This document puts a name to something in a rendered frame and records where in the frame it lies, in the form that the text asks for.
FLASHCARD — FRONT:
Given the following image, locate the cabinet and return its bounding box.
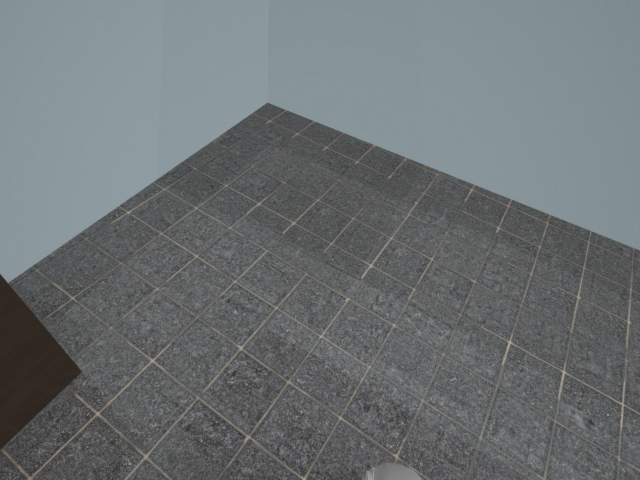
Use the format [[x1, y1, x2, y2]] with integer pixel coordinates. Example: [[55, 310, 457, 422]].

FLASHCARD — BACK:
[[0, 274, 82, 450]]

